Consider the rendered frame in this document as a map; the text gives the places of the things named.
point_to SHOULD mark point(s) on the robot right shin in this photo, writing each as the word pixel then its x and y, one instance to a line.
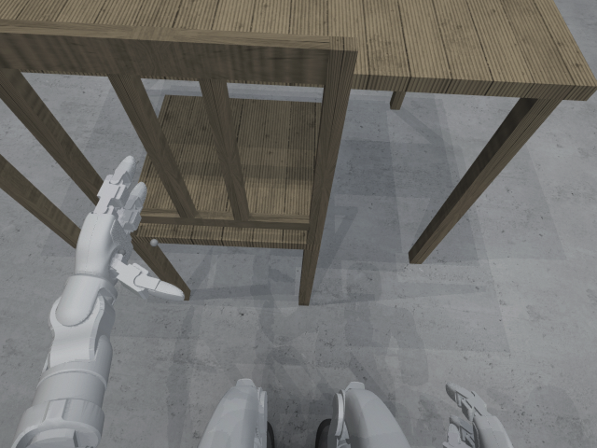
pixel 332 441

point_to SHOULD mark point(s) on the right robot hand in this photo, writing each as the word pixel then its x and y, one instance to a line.
pixel 487 430

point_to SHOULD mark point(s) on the chair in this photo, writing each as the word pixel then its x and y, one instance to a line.
pixel 218 170

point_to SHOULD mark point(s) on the table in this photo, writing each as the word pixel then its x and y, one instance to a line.
pixel 506 48

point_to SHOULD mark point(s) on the left robot forearm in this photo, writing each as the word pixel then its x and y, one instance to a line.
pixel 66 411

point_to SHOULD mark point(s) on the right robot thigh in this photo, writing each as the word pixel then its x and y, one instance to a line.
pixel 364 421

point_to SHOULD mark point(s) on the left robot hand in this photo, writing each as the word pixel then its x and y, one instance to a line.
pixel 107 229

